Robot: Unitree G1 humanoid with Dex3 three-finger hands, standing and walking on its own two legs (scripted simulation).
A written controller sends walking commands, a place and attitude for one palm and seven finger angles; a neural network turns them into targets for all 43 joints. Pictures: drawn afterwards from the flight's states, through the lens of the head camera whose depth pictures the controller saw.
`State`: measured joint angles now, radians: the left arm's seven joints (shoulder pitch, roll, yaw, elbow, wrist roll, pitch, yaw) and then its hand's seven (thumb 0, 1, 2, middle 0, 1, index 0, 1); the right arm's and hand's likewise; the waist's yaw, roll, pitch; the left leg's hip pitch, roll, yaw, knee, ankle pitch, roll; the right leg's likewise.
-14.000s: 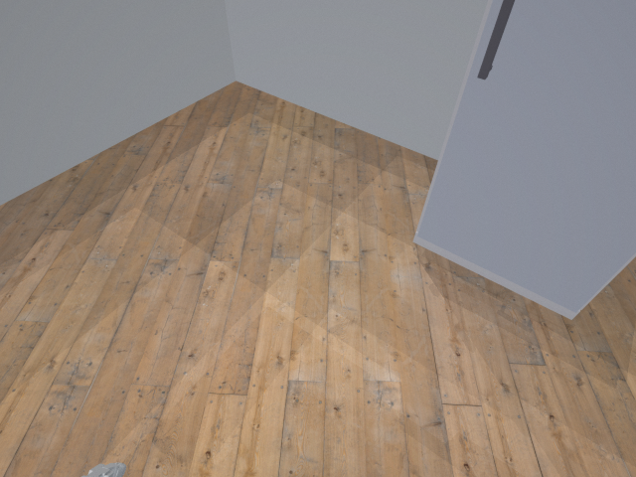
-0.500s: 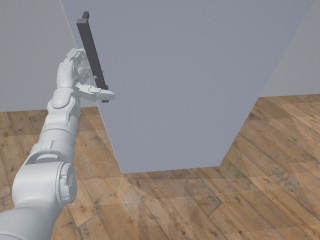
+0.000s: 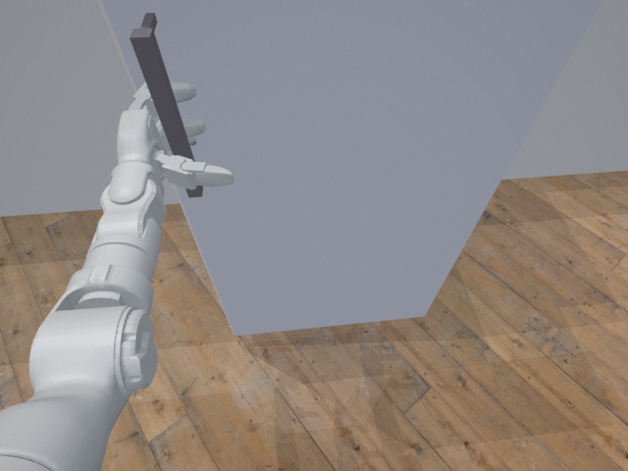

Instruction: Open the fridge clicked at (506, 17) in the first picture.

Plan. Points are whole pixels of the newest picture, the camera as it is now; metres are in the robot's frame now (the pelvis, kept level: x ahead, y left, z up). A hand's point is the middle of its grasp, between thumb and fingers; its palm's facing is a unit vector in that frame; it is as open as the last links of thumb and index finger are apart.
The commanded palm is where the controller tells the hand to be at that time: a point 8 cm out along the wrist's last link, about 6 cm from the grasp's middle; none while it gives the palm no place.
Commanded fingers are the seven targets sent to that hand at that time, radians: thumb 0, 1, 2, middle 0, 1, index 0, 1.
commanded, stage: slide the fingers in behind the handle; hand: left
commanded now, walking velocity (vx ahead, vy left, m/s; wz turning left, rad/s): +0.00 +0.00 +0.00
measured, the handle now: (175, 118) +0.54 +0.17 +0.16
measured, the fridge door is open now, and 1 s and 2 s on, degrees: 0 0 2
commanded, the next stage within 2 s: grip the handle and tug to test in 0.50 s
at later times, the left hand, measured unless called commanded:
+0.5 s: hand (190, 144) +0.48 +0.14 +0.16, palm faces +0.06 -1.00 +0.02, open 14.0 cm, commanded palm +0.45 +0.19 +0.16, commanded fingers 0.00 -0.50 0.30 -0.30 -1.20 -0.30 -1.20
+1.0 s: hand (189, 144) +0.48 +0.14 +0.16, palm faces +0.07 -1.00 +0.01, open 10.2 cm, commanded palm +0.46 +0.19 +0.16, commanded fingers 0.00 0.48 0.72 -0.41 -1.34 -0.41 -1.34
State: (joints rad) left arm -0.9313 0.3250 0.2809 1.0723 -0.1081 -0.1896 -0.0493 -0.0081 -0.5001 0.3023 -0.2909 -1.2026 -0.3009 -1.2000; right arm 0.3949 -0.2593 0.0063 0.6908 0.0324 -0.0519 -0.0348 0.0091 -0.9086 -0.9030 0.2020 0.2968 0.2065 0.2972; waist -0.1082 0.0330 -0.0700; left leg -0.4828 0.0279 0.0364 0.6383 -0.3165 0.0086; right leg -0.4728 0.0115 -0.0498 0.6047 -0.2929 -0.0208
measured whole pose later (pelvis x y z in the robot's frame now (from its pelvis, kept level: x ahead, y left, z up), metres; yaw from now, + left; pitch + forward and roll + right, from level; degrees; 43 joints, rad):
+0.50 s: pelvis +0.01 +0.00 +0.00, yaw +1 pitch +8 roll -1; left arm -0.90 0.29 0.25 1.01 -0.12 -0.15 -0.04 -0.01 -0.50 0.30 -0.27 -1.20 -0.29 -1.20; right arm 0.35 -0.26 0.01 0.68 0.04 -0.04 -0.04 0.01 -0.91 -0.90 0.20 0.30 0.21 0.30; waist -0.08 0.03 -0.07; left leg -0.45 0.02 0.03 0.63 -0.32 0.01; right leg -0.44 0.01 -0.06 0.60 -0.30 -0.02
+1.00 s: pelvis +0.00 +0.00 +0.00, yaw +1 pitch +9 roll -1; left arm -0.93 0.30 0.25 1.06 -0.12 -0.17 -0.03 0.00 0.04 0.54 -0.34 -1.28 -0.36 -1.28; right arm 0.38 -0.25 0.01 0.71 0.03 -0.05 -0.04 0.01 -0.91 -0.90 0.20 0.30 0.21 0.30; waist -0.09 0.03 -0.07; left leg -0.47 0.02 0.03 0.64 -0.32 0.01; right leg -0.45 0.01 -0.06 0.60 -0.29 -0.02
